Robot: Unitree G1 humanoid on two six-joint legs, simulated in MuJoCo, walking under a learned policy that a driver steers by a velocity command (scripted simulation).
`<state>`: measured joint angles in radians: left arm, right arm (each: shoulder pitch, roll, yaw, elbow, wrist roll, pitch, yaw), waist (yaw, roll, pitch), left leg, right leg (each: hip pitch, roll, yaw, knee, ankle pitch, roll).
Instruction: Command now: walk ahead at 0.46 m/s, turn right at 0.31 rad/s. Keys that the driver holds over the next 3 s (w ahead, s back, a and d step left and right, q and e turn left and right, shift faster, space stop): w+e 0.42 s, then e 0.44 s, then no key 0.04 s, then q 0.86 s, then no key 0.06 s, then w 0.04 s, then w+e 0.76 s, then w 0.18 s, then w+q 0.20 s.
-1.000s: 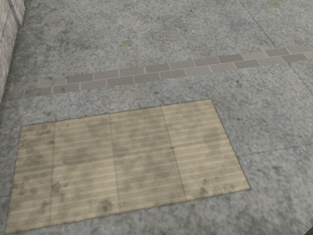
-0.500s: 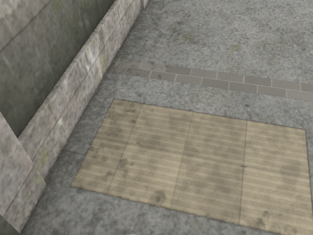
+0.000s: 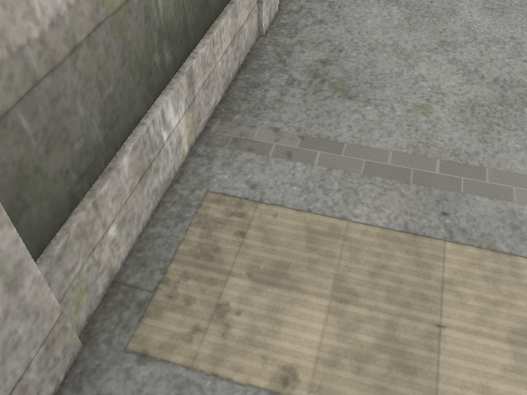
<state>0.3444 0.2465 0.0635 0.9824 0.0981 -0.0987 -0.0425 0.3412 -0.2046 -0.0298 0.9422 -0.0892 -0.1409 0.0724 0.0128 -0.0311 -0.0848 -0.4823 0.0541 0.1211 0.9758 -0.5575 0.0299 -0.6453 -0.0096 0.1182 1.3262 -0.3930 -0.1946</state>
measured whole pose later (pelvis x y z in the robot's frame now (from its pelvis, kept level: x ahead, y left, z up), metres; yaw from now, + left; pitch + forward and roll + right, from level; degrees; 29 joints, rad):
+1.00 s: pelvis +0.39 -0.10 -0.38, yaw -30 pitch -1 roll +2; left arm -0.04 0.18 0.03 0.59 -0.03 0.05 0.00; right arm 0.28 -0.22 -0.03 0.84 0.01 0.03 -0.07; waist -0.06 -0.02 -0.02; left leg -0.28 0.11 0.17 0.61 -0.30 -0.05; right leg -0.49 -0.06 0.01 0.73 -0.14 0.03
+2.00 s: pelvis +0.54 -0.14 -0.37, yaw -6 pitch +4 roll +0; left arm 0.12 0.24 0.05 0.67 -0.02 0.00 -0.01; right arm 0.19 -0.20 -0.03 0.64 0.00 0.03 -0.01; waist -0.01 -0.03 -0.05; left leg -0.27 -0.12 -0.13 0.62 -0.40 0.09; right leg -0.40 0.00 0.04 0.67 -0.31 0.01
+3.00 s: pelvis +0.98 -0.33 -0.37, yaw -28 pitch +3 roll +0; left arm 0.12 0.24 0.05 0.68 0.00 -0.08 -0.03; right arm 0.33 -0.27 -0.06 0.83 0.04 -0.08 0.00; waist -0.03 0.01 0.04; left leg -0.37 0.05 -0.06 1.20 -0.42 0.02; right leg -0.43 0.00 -0.06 0.56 -0.18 -0.04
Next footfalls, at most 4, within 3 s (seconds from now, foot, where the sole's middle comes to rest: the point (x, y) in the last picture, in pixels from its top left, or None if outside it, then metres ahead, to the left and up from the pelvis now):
0.24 right None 0.15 -0.09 -0.92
0.60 left None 0.51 0.02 -1.13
1.00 right None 0.44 -0.27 -1.13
1.50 left None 0.53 -0.06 -1.13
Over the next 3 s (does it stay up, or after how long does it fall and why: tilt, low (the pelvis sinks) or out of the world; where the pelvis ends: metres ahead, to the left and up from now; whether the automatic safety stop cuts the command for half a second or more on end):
stays up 0.98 -0.33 -0.37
